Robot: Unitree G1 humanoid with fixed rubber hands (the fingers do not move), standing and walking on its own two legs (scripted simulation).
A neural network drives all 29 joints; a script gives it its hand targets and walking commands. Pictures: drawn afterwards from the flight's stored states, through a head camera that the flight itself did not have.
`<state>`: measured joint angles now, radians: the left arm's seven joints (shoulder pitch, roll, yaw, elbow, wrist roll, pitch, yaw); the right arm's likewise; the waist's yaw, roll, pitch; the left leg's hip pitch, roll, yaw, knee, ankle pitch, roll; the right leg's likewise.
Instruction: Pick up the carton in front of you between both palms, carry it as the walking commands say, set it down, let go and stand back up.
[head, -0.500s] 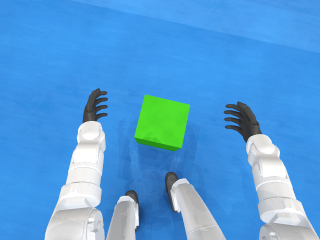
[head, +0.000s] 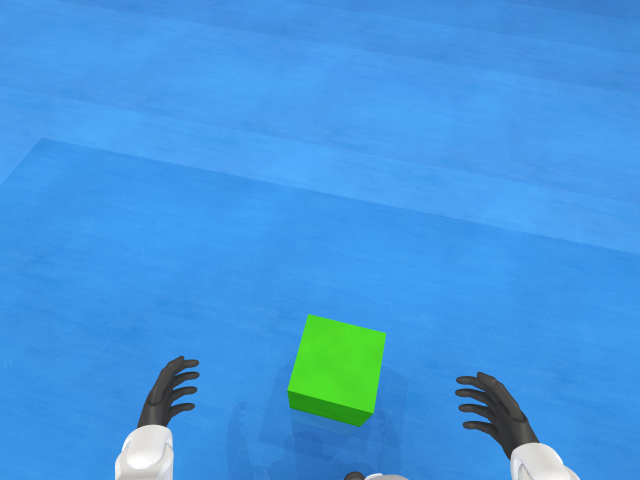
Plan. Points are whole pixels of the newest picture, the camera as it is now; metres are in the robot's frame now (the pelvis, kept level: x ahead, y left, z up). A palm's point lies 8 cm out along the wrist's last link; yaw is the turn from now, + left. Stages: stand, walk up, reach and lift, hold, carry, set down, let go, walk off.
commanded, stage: let go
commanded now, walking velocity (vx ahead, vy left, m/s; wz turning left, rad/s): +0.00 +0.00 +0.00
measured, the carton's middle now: (335, 372) +0.39 -0.08 -0.64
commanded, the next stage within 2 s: stand in 0.60 s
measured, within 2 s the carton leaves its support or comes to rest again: neither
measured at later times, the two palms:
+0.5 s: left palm out of the picture +0.15 +0.24 -0.06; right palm (510, 435) +0.16 -0.23 -0.06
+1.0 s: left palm out of the picture +0.11 +0.28 -0.07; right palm (550, 444) +0.15 -0.29 -0.10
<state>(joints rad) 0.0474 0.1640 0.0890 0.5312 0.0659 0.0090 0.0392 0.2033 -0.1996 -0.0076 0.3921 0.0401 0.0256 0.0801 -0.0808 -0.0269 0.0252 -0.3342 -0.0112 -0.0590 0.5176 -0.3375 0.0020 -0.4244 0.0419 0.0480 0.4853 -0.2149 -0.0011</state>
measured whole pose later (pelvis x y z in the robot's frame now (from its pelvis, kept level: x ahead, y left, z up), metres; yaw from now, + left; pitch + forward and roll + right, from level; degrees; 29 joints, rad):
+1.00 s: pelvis +0.01 -0.02 +0.00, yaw +3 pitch +0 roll +0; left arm 0.18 0.33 0.06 0.77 0.04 0.01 0.01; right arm 0.22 -0.36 -0.03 0.70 -0.04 0.01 -0.02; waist 0.01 0.07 0.02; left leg -0.15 -0.01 -0.10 0.51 -0.37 -0.02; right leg -0.25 0.04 0.00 0.54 -0.29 -0.03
